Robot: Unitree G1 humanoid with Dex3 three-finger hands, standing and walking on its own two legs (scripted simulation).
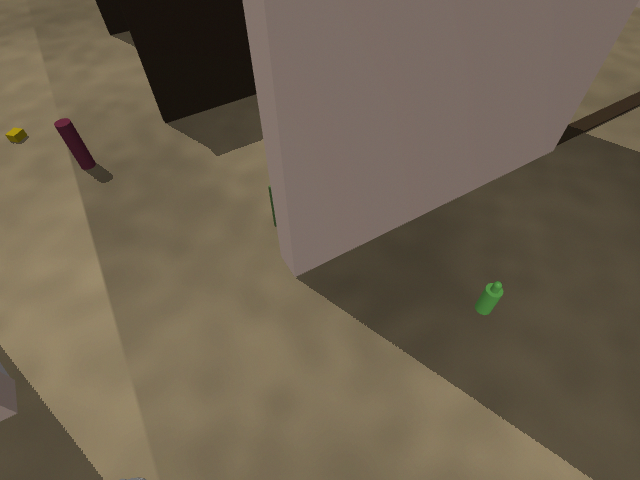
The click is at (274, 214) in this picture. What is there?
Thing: carton on end
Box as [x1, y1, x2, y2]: [268, 185, 276, 226]
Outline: 269,185 268,187 274,225 276,226
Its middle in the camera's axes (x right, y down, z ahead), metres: -0.15 -0.13 +1.58
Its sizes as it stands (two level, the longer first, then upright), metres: 0.084 0.043 0.233
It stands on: the floor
